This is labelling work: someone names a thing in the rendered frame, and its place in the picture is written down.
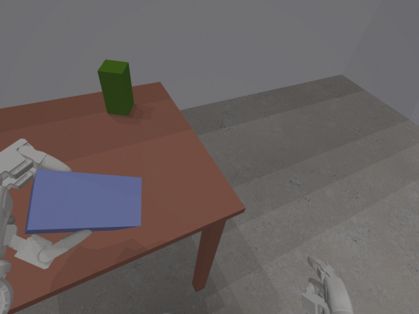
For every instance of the robot right hand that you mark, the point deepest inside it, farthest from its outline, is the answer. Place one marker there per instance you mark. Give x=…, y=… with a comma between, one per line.
x=328, y=297

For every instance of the sponge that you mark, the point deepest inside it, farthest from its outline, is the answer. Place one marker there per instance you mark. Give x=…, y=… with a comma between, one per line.
x=63, y=201

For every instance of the robot left hand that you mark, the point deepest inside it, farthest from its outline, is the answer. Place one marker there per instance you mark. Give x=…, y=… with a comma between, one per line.
x=18, y=164

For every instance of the table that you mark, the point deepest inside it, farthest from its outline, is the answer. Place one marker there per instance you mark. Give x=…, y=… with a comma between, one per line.
x=183, y=192

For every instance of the robot left forearm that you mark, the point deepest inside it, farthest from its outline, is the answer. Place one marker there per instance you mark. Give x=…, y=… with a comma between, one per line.
x=6, y=291

